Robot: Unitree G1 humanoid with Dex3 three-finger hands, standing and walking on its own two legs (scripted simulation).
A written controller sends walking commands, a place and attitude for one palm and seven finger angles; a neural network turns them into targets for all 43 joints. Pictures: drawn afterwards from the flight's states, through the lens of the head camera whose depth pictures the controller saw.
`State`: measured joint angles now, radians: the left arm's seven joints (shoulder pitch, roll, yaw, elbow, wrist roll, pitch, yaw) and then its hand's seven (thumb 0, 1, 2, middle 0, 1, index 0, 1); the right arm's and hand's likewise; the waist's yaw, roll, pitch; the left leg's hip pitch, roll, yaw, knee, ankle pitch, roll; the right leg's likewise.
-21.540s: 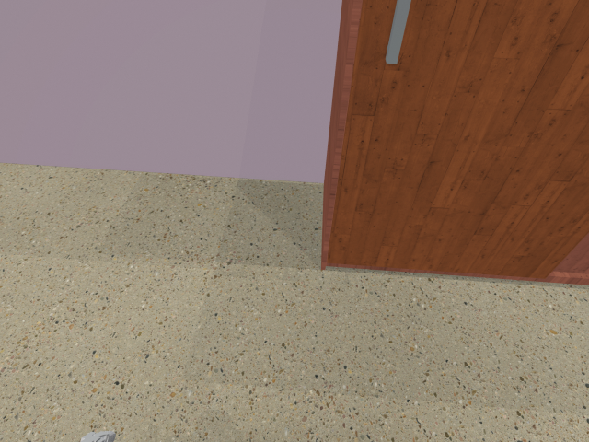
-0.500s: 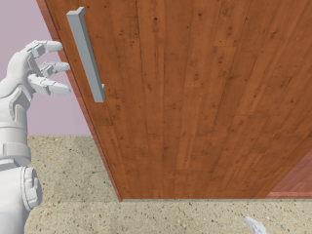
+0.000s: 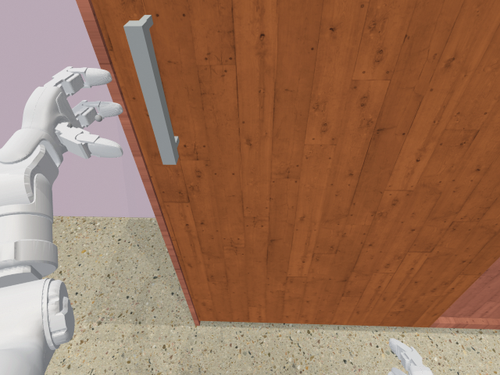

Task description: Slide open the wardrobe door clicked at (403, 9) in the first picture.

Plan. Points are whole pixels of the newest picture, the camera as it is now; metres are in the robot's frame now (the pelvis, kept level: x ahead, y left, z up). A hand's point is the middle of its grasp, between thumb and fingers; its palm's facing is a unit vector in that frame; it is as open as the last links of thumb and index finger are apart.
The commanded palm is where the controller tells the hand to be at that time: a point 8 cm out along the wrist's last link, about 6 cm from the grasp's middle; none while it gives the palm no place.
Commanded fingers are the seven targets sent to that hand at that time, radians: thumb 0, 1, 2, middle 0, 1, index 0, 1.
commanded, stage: move the hooked fingers beside the handle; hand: left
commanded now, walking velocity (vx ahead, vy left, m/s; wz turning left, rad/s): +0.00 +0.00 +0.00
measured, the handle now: (159, 96) +0.47 +0.17 +0.25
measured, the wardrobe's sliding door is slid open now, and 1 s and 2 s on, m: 0.00 0.00 0.00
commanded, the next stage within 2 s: feel for the door with the fingertips in 0.22 s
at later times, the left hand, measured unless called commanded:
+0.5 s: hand (105, 116) +0.40 +0.23 +0.25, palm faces +0.05 -1.00 -0.02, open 14.0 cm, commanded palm +0.37 +0.27 +0.25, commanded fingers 0.00 -0.50 0.30 -0.30 -1.20 -0.30 -1.20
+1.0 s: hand (126, 108) +0.42 +0.21 +0.25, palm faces +0.06 -1.00 -0.01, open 14.0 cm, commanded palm +0.40 +0.26 +0.25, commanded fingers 0.00 -0.50 0.30 -0.30 -1.20 -0.30 -1.20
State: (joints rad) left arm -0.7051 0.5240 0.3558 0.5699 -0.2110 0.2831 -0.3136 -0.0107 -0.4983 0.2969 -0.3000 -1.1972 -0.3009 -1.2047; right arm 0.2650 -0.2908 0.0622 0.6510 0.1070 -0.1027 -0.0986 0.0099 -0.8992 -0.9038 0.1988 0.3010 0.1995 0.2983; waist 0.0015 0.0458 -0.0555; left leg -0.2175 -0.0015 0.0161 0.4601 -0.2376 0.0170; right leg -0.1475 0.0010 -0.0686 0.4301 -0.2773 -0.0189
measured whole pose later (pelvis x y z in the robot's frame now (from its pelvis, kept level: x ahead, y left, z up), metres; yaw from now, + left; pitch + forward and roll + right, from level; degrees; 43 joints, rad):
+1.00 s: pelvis +0.00 +0.00 +0.00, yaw -1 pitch +0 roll +0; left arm -0.81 0.48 0.31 0.66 -0.19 0.30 -0.23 -0.01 -0.50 0.30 -0.30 -1.20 -0.30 -1.20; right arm 0.25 -0.27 0.07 0.66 0.10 -0.08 -0.10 0.01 -0.90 -0.90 0.20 0.30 0.20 0.30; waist -0.01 0.04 -0.06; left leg -0.22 0.01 0.02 0.44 -0.23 0.01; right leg -0.15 0.01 -0.06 0.42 -0.26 -0.02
